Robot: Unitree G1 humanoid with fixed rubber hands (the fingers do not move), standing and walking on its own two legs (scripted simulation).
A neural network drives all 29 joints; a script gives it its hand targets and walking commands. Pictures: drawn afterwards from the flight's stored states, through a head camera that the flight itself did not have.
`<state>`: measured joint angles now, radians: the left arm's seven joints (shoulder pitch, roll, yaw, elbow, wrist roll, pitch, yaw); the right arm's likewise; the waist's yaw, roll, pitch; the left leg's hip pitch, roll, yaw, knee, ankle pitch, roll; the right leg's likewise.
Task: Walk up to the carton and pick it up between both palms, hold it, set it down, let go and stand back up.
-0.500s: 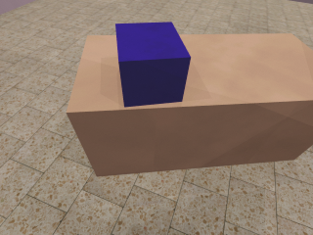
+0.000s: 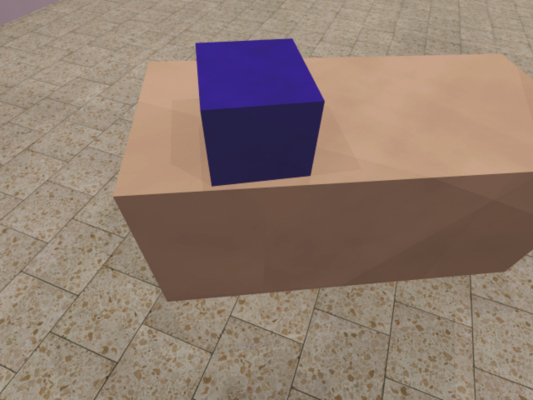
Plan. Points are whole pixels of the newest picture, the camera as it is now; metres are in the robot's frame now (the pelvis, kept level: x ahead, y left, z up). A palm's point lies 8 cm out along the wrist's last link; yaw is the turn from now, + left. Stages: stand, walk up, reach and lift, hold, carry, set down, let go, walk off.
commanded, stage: stand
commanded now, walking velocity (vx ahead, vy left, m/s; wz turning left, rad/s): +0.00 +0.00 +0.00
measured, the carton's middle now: (253, 110) +0.79 +0.03 -0.02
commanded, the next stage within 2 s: none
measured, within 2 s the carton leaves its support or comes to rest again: neither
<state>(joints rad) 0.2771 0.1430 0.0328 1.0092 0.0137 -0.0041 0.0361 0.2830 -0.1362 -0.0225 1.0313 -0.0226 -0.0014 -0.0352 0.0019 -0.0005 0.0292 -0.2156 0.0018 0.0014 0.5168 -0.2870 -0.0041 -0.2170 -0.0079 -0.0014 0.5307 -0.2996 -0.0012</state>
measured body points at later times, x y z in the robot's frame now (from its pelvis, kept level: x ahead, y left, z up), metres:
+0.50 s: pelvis +0.01 -0.01 +0.00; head +0.01 +0.00 +0.45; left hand -0.01 +0.20 -0.16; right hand +0.00 -0.21 -0.16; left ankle -0.01 +0.12 -0.74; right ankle -0.01 -0.12 -0.74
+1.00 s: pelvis +0.00 -0.01 +0.01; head +0.01 -0.01 +0.45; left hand -0.03 +0.18 -0.16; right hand -0.03 -0.20 -0.16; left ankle -0.01 +0.12 -0.74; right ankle -0.01 -0.12 -0.74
